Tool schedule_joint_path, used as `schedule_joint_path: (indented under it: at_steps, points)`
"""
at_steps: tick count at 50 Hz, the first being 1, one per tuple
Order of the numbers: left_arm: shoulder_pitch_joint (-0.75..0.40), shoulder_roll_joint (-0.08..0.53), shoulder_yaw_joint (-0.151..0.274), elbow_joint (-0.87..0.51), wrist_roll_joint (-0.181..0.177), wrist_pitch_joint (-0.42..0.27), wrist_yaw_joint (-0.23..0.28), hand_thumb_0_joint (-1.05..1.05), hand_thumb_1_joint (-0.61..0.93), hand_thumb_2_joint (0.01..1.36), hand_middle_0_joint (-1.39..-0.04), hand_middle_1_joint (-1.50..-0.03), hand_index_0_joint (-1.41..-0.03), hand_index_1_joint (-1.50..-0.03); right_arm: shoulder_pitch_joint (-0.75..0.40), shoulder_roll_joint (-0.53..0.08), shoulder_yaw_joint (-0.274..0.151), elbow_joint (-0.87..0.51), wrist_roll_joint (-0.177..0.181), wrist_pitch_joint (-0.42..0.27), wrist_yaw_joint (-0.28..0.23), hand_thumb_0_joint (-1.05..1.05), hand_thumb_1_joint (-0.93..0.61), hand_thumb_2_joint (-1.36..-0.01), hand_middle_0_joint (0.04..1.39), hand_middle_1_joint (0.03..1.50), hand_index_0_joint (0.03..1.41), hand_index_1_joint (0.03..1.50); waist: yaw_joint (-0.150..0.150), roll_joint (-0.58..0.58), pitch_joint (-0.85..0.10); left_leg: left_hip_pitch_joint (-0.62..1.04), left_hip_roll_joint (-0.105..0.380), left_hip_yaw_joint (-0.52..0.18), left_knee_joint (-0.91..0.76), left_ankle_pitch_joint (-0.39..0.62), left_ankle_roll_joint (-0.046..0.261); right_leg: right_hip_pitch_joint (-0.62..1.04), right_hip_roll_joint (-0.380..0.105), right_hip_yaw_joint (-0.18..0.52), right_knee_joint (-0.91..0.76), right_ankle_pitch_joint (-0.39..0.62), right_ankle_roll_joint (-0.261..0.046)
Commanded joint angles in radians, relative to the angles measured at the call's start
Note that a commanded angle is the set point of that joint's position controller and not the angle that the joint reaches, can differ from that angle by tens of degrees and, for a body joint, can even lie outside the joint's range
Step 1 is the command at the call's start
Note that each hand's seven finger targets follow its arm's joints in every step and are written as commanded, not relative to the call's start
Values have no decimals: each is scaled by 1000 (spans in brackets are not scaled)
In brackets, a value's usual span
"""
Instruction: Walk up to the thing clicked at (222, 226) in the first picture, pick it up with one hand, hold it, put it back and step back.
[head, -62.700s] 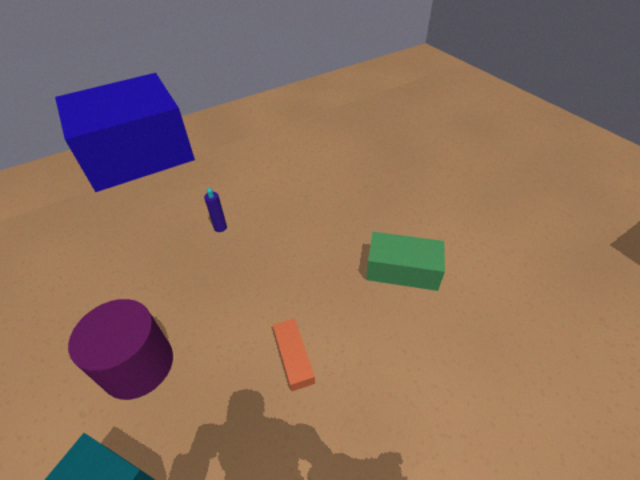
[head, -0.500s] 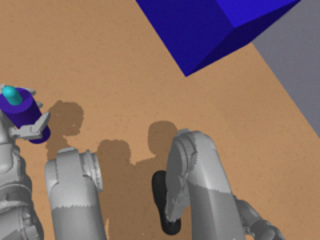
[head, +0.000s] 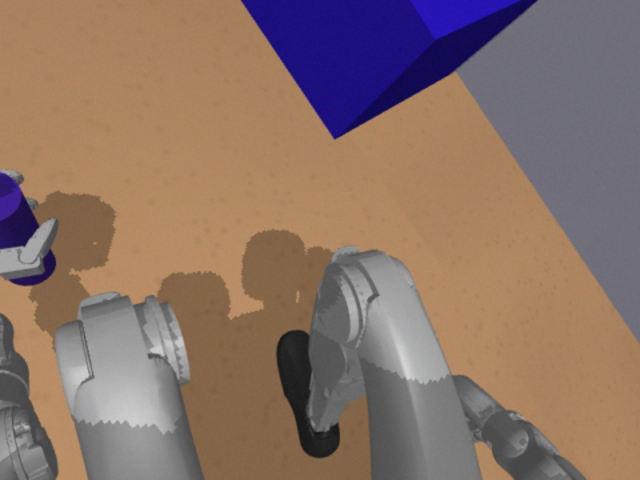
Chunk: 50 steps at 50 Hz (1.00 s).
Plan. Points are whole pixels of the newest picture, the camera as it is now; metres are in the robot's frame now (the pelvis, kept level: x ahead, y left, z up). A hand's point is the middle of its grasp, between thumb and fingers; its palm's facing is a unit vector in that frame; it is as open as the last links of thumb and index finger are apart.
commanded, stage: lower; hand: left
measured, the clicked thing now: (5, 229) +0.42 +0.27 -0.16
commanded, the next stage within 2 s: loosen in 0.46 s
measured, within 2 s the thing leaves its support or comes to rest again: rests again in 1.66 s
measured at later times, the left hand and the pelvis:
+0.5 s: hand (16, 227) +0.43 +0.26 -0.17, palm faces +0.29 -0.96 +0.00, open 8.2 cm; pelvis +0.00 +0.00 +0.00, yaw -2 degrees
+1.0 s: hand (9, 211) +0.44 +0.26 -0.15, palm faces +0.29 -0.96 +0.01, open 11.2 cm; pelvis -0.01 +0.01 +0.00, yaw -3 degrees
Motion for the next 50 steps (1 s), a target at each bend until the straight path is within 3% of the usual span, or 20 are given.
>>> schedule_joint_path:
  at_steps: [1,5,8,10,18,24,28,29,31,33,37,38,39,41,45,50]
  points:
    - [-339,250,20,-265,-12,-155,9,0,390,1274,-1312,-1388,-1304,-1403,75,-332,-86,-25,-8,-3,-15,0,-902,-905,200,300,200,300,-57,554,-687,470,42,95,-324,135,-5,315,40,-88,-172,179,-77]
    - [-330,252,25,-259,-16,-164,24,0,408,1285,-1304,-1384,-1293,-1402,68,-329,-73,-33,-13,-5,-12,0,-901,-905,200,299,200,299,-56,533,-687,461,44,96,-314,139,-3,342,45,-89,-181,190,-73]
    - [-350,242,1,-247,-10,-169,27,0,401,1285,-1313,-1392,-1305,-1408,64,-341,-66,-33,-19,-6,-12,0,-903,-905,200,300,200,300,-86,551,-668,485,48,80,-317,147,-8,320,45,-102,-175,197,-72]
    - [-366,260,7,-253,-5,-175,35,0,394,1274,-1292,-1370,-1281,-1389,49,-342,-63,-35,-21,-6,-12,0,-904,-906,200,300,200,300,-75,550,-645,473,49,78,-322,133,-8,315,44,-104,-172,184,-72]
    - [-344,266,9,-212,-11,-188,44,0,408,1277,-1306,-1370,-1294,-1390,31,-341,-43,-45,-29,-8,-10,0,-900,-904,200,300,200,300,-79,514,-637,442,49,77,-293,135,1,352,54,-108,-183,199,-65]
    - [-316,295,23,-209,2,-199,56,0,399,1272,-1295,-1354,-1279,-1378,25,-351,-37,-42,-38,-3,-10,0,-898,-905,200,299,200,299,-72,553,-638,476,55,64,-305,154,-9,349,59,-123,-166,210,-70]
    - [-341,270,6,-171,0,-201,64,0,431,1294,-1292,-1359,-1276,-1383,17,-354,-31,-50,-39,-2,-8,0,-894,-904,200,299,200,299,-97,510,-589,429,54,58,-302,101,-1,333,61,-134,-179,176,-66]
    - [-334,268,4,-155,1,-203,65,0,457,1214,-1310,-1324,-1314,-1324,12,-355,-30,-51,-37,-1,-8,0,-900,-900,201,299,200,299,-98,505,-571,423,55,53,-307,91,-2,327,61,-138,-179,169,-66]
    - [-338,295,18,-181,1,-210,66,0,320,1054,-1192,-1165,-1205,-1164,21,-355,-28,-50,-42,-1,-9,0,-904,-897,201,300,200,300,-89,504,-605,435,53,58,-295,106,1,354,63,-133,-182,185,-63]
    - [-322,282,2,-166,2,-208,62,0,251,894,-1084,-1051,-1099,-1035,19,-354,-27,-46,-44,-1,-9,0,-900,-895,201,300,200,300,-90,510,-613,450,55,57,-290,134,-2,358,65,-131,-178,207,-63]
    - [-344,277,-3,-172,9,-213,71,0,93,709,-989,-907,-998,-894,13,-354,-26,-49,-44,2,-8,0,-899,-894,201,300,200,300,-99,516,-583,454,57,44,-305,130,-6,333,64,-142,-173,199,-64]
    - [-346,264,-16,-158,12,-211,71,0,21,702,-909,-827,-918,-828,10,-353,-23,-53,-46,2,-7,0,-902,-899,201,300,200,300,-102,516,-587,463,59,41,-307,134,-8,329,64,-144,-170,201,-65]
    - [-355,282,-11,-168,13,-213,73,0,-39,626,-829,-750,-838,-759,3,-351,-24,-54,-45,3,-8,0,-902,-899,201,300,200,300,-93,514,-573,435,56,49,-304,107,-3,330,66,-141,-178,183,-65]
    - [-338,262,-20,-128,18,-209,72,0,-141,503,-735,-633,-725,-638,9,-355,-24,-53,-46,6,-6,0,-898,-897,201,300,200,300,-102,518,-568,451,59,40,-313,110,-8,317,64,-147,-171,182,-65]
    - [-287,228,-46,-33,22,-184,67,0,-330,373,-618,-501,-605,-512,1,-355,-17,-65,-42,15,-4,0,-896,-897,201,300,201,300,-99,464,-515,397,56,40,-315,77,-1,302,68,-156,-183,153,-65]
    - [-233,240,-30,0,14,-172,57,0,-416,280,-500,-395,-493,-400,-6,-360,-13,-86,-39,23,-3,0,-889,-894,201,300,201,300,-71,438,-508,379,53,39,-321,52,2,313,72,-161,-188,133,-64]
